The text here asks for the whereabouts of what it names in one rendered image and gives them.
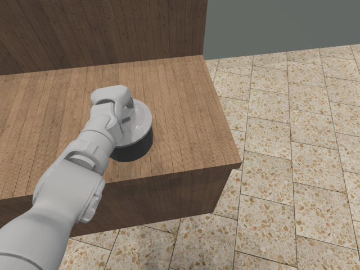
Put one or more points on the left robot upper arm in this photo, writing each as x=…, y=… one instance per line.
x=37, y=239

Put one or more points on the robot left hand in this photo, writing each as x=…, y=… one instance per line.
x=118, y=92

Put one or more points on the table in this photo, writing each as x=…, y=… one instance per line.
x=55, y=53

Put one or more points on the pot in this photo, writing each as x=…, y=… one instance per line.
x=135, y=151

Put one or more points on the lid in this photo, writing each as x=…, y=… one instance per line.
x=138, y=126

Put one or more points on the robot left forearm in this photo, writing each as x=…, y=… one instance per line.
x=95, y=143

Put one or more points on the knob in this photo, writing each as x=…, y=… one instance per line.
x=125, y=117

